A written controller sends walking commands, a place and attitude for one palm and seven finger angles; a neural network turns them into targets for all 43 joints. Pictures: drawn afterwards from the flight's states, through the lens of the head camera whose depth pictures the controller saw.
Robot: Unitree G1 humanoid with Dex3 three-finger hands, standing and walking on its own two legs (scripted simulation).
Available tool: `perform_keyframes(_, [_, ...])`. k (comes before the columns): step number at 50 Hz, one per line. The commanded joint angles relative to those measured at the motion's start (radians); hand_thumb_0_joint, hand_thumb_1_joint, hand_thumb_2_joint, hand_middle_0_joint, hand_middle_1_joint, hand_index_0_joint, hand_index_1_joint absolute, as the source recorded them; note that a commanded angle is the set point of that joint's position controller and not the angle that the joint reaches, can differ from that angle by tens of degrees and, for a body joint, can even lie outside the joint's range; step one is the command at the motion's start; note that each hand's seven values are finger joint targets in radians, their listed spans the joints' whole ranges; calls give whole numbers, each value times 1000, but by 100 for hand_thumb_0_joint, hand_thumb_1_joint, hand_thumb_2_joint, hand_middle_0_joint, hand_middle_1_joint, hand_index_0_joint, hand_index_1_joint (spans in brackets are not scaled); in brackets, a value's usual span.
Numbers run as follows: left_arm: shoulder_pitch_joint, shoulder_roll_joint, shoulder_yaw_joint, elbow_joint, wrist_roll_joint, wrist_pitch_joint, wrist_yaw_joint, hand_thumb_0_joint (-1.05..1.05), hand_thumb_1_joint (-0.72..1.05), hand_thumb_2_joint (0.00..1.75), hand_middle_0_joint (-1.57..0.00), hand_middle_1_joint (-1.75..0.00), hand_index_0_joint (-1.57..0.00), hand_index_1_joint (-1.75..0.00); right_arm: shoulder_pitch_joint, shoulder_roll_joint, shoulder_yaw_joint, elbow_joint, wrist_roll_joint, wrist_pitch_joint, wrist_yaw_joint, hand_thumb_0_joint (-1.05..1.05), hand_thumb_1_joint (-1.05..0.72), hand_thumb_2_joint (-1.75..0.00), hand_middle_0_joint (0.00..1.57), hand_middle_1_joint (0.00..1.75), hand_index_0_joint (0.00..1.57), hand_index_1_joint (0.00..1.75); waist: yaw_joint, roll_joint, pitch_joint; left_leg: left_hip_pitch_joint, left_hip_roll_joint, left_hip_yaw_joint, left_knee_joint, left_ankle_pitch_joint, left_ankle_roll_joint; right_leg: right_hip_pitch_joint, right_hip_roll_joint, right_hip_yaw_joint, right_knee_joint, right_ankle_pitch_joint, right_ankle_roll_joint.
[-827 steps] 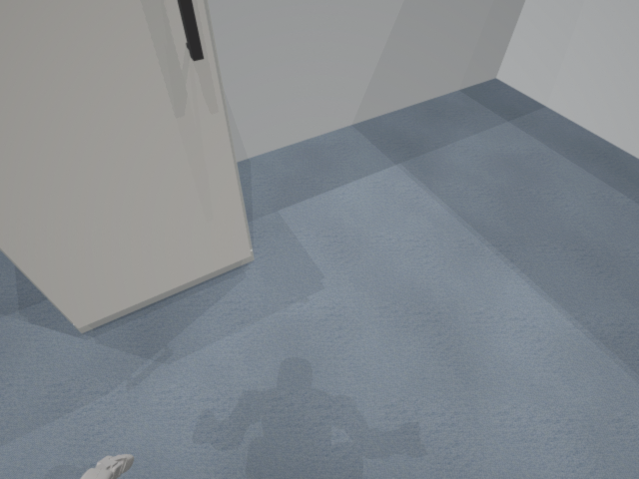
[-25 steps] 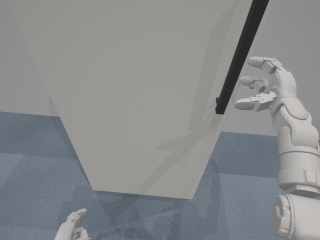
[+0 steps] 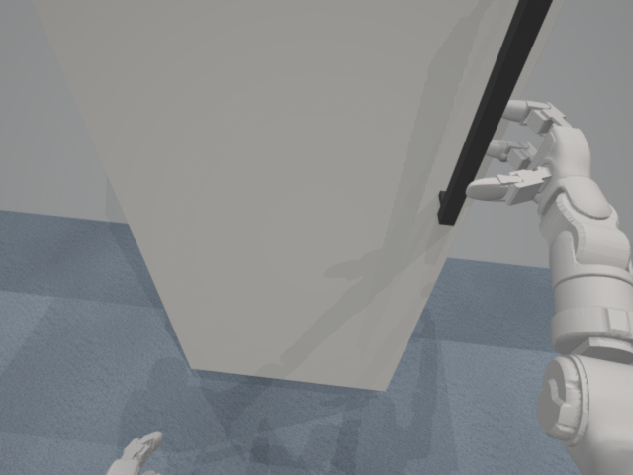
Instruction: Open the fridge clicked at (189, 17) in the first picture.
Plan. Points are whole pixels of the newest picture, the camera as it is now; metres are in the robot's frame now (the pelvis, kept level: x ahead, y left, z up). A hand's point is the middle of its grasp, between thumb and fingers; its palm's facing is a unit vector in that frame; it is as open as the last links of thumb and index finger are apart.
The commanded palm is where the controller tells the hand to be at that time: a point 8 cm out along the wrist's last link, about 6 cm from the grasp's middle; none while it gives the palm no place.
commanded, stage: feel for the door with the fingertips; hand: right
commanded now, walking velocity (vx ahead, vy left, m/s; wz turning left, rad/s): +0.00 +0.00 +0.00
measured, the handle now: (487, 100) +0.49 -0.15 +0.27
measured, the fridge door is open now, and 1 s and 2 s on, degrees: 0 0 0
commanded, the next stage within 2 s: slide the fingers in behind the handle in 0.14 s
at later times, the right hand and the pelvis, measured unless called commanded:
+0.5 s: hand (502, 155) +0.44 -0.17 +0.23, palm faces +0.02 +1.00 +0.01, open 13.9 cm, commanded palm +0.41 -0.22 +0.22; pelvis +0.00 -0.01 +0.00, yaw +0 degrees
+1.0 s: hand (491, 158) +0.44 -0.16 +0.22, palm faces +0.03 +1.00 +0.02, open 14.0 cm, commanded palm +0.41 -0.20 +0.22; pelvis +0.00 +0.00 +0.00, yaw +0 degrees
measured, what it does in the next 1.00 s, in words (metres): stands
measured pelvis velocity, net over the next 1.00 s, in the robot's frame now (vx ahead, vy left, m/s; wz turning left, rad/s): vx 0.00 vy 0.00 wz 0.00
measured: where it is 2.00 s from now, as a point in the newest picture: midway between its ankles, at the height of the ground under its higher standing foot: outside the picture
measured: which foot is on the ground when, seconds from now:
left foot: down 0.00-1.00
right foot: down 0.00-1.00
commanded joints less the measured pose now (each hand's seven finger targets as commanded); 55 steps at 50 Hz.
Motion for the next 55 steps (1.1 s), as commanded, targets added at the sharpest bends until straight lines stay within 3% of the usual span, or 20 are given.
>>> perform_keyframes(1, [-57, 126, 51, -137, 4, -58, 8, 0, 90, 90, -20, -30, -20, -30, -554, -220, -28, -225, 9, -93, 10, 0, 50, -30, 30, 120, 30, 120, 8, 40, -299, 2, -3, -56, -51, 298, -5, 186, 34, 55, -11, 179, -55])
perform_keyframes(3, [-44, 133, 54, -129, 7, -61, 10, 0, 90, 90, -20, -30, -20, -30, -545, -239, -40, -195, 10, -101, 13, 0, 50, -30, 30, 120, 30, 120, 9, 59, -289, -7, -5, -52, -56, 278, -5, 183, 31, 56, -11, 171, -56])
perform_keyframes(6, [-35, 128, 53, -121, 6, -72, 7, 0, 90, 90, -20, -30, -20, -30, -608, -200, -7, -214, 7, -111, 12, 0, 50, -30, 30, 120, 30, 120, 18, -13, -301, -37, -8, -50, -50, 264, 1, 209, 32, 64, -6, 174, -49])
perform_keyframes(8, [-28, 133, 59, -117, 7, -77, 6, 0, 90, 90, -20, -30, -20, -30, -597, -202, -11, -207, 9, -118, 7, 0, 50, -30, 30, 120, 30, 120, 20, 25, -310, -35, -10, -46, -52, 267, -1, 213, 29, 65, -2, 186, -52])
perform_keyframes(11, [-24, 131, 56, -106, 8, -84, 5, 0, 90, 90, -20, -30, -20, -30, -632, -175, 9, -184, 9, -120, 4, 0, 50, -30, 30, 120, 30, 120, 28, 22, -290, -61, -12, -44, -48, 257, 1, 212, 28, 73, -2, 177, -50])
perform_keyframes(14, [-16, 137, 56, -102, 10, -87, 5, 0, 90, 90, -20, -30, -20, -30, -632, -193, -5, -162, 8, -131, 3, 0, 50, -30, 30, 120, 30, 120, 26, 45, -295, -55, -10, -45, -47, 247, 0, 203, 28, 75, -3, 168, -52])
perform_keyframes(17, [-30, 128, 53, -116, 9, -90, -2, 0, 90, 90, -20, -30, -20, -30, -596, -165, 6, -200, 10, -137, 11, 0, 50, -30, 30, 120, 30, 120, 10, -15, -331, -49, -11, -42, -35, 268, 7, 235, 29, 75, 2, 200, -45])
perform_keyframes(18, [-24, 133, 56, -115, 11, -90, -1, 0, 90, 90, -20, -30, -20, -30, -571, -192, -19, -189, 15, -142, 11, 0, 50, -30, 30, 120, 30, 120, 8, 57, -330, -26, -12, -39, -40, 278, 4, 217, 27, 74, 3, 206, -50])
perform_keyframes(22, [-51, 125, 50, -134, 5, -84, -5, 0, 90, 90, -20, -30, -20, -30, -536, -185, -18, -229, 10, -127, 11, 0, 50, -30, 30, 120, 30, 120, -9, 14, -306, -31, -10, -40, -35, 258, 6, 204, 27, 72, -10, 185, -45])
perform_keyframes(25, [-59, 125, 46, -138, 5, -72, -6, 0, 90, 90, -20, -30, -20, -30, -493, -191, -27, -214, 8, -99, 0, 0, 50, -30, 30, 120, 30, 120, -14, 30, -268, -30, -10, -39, -42, 248, 5, 180, 25, 71, -18, 175, -45])
perform_keyframes(32, [-97, 113, 45, -159, 5, -65, -6, 0, 90, 90, -20, -30, -20, -30, -480, -150, -9, -341, 14, -70, -18, 0, 50, -30, 30, 120, 30, 120, -16, 23, -305, -13, -11, -42, -44, 268, 5, 220, 24, 66, -16, 201, -45])
perform_keyframes(35, [-97, 116, 42, -146, 5, -57, 0, 0, 90, 90, -20, -30, -20, -30, -500, -147, 2, -309, 14, -47, -28, 0, 50, -30, 30, 120, 30, 120, -5, 63, -255, -28, -11, -40, -57, 227, 0, 188, 25, 70, -24, 155, -47])
perform_keyframes(38, [-93, 117, 44, -140, 11, -54, 3, 0, 90, 90, -20, -30, -20, -30, -526, -150, 3, -306, 5, -42, -40, 0, 50, -30, 30, 120, 30, 120, -2, 50, -274, -27, -10, -41, -62, 227, 1, 205, 25, 69, -20, 166, -47])
perform_keyframes(40, [-101, 106, 41, -146, 11, -57, 1, 0, 90, 90, -20, -30, -20, -30, -559, -127, 18, -346, 6, -50, -45, 0, 50, -30, 30, 120, 30, 120, -1, -3, -314, -16, -7, -45, -53, 257, 5, 230, 30, 69, -15, 192, -45])
perform_keyframes(43, [-92, 114, 45, -139, 15, -52, 2, 0, 90, 90, -20, -30, -20, -30, -485, -142, -7, -288, 12, -53, -41, 0, 50, -30, 30, 120, 30, 120, -8, 80, -303, 2, -11, -41, -57, 271, 1, 210, 27, 66, -15, 197, -48])
perform_keyframes(46, [-96, 111, 43, -145, 13, -48, 2, 0, 90, 90, -20, -30, -20, -30, -478, -158, -21, -281, 9, -46, -38, 0, 50, -30, 30, 120, 30, 120, -18, 57, -300, 16, -5, -45, -50, 295, 1, 193, 32, 62, -18, 201, -48])
perform_keyframes(48, [-98, 113, 47, -150, 13, -45, -1, 0, 90, 90, -20, -30, -20, -30, -465, -149, -14, -293, 7, -47, -36, 0, 50, -30, 30, 120, 30, 120, -18, 69, -302, 25, -5, -43, -51, 311, 0, 195, 30, 57, -14, 216, -50])
perform_keyframes(51, [-107, 104, 44, -155, 9, -45, -3, 0, 90, 90, -20, -30, -20, -30, -504, -90, 37, -352, 10, -46, -36, 0, 50, -30, 30, 120, 30, 120, -7, 15, -303, 3, -8, -41, -46, 311, 4, 223, 30, 62, -13, 228, -45])
perform_keyframes(53, [-111, 108, 48, -158, 11, -48, -5, 0, 90, 90, -20, -30, -20, -30, -479, -87, 32, -374, 15, -46, -42, 0, 50, -30, 30, 120, 30, 120, -13, 47, -316, 11, -12, -37, -46, 315, 5, 232, 27, 66, -9, 243, -47])
perform_keyframes(55, [-115, 102, 44, -157, 10, -47, -6, 0, 90, 90, -20, -30, -20, -30, -490, -63, 48, -392, 19, -35, -49, 0, 50, -30, 30, 120, 30, 120, -11, 27, -314, 5, -12, -37, -44, 310, 5, 234, 31, 67, -11, 236, -45])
